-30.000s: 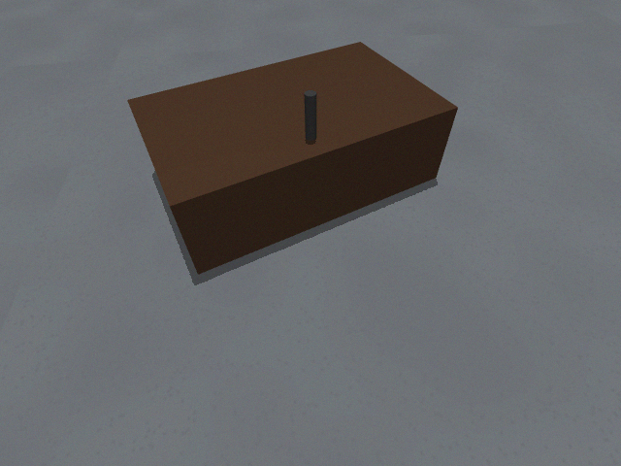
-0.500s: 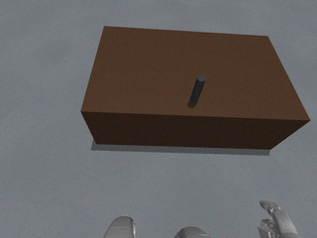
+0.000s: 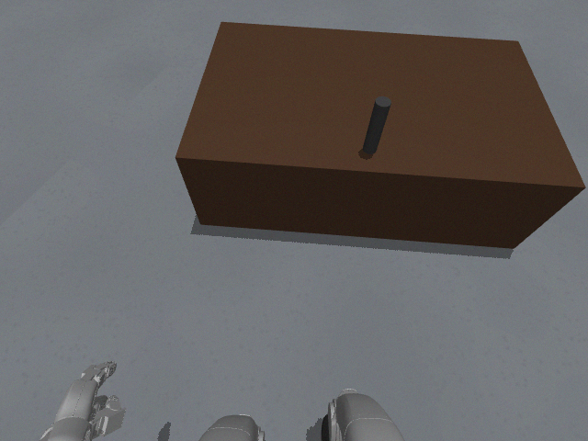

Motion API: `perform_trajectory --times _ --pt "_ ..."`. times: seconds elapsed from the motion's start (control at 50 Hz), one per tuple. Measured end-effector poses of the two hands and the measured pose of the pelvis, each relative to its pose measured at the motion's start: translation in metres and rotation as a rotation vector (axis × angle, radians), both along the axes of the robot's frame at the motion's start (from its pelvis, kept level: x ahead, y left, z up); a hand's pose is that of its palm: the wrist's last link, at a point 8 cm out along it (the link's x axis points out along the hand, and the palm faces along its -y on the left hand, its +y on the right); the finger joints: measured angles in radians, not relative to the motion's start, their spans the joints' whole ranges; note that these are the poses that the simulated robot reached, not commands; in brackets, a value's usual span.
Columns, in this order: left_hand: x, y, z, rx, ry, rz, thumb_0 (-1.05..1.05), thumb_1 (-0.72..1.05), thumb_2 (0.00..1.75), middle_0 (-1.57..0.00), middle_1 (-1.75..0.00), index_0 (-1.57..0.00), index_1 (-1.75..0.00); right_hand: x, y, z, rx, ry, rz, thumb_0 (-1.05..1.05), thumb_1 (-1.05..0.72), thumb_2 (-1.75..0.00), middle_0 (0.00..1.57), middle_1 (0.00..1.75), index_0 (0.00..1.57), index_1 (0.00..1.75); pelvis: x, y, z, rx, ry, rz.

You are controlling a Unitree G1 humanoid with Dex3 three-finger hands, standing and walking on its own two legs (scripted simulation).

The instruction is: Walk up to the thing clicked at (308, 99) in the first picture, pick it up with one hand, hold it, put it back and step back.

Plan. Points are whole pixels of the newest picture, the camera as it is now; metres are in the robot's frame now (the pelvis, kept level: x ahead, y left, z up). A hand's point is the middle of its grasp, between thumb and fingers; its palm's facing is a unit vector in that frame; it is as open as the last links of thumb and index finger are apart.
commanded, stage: step back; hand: right
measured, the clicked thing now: (375, 127) +0.90 -0.22 -0.27
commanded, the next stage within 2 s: stand in 1.52 s
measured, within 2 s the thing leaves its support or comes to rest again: neither
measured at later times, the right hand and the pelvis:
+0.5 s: hand out of the picture -0.04 -0.31 -0.15, palm faces -0.02 +0.94 -0.35, open 7.4 cm; pelvis -0.15 -0.04 +0.01, yaw -2 degrees
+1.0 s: hand out of the picture -0.10 -0.29 -0.14, palm faces -0.07 +0.93 -0.37, open 7.4 cm; pelvis -0.20 -0.03 +0.01, yaw +2 degrees
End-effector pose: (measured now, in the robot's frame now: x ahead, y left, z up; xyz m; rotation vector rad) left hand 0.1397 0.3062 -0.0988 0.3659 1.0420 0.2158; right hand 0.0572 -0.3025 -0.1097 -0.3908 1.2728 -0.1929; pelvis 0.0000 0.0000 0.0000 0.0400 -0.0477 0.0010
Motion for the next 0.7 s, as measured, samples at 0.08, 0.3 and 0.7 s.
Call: perform_trajectory --times 0.08,0.3,0.7 --pt "-0.03 -0.01 -0.001 -0.043 0.039 0.007 0.01 0.9 0.9 -0.2 -0.3 -0.2 -0.3 -0.009 -0.003 0.017 -0.018 -0.052 0.014 0.01 -0.9 -0.89 0.21 0.3 0.2 0.3 -0.02 -0.003 0.009 -0.049 0.01 0.004" --pt "-0.144 -0.031 -0.01 0.019 0.151 -0.007 0.01 0.9 0.9 -0.2 -0.3 -0.2 -0.3 -0.021 -0.048 0.015 -0.021 -0.237 0.033 0.0 -0.9 -0.89 0.21 0.3 0.2 0.3 -0.1 -0.034 -0.004 -0.058 0.013 -0.076" --pt "-0.281 -0.001 0.016 0.078 0.087 0.106 0.01 0.9 0.9 -0.2 -0.3 -0.21 -0.3 -0.184 -0.029 -0.01 0.045 0.003 0.042 0.01 -0.91 -0.89 0.21 0.29 0.2 0.3 -0.198 -0.029 0.003 0.013 -0.008 0.036"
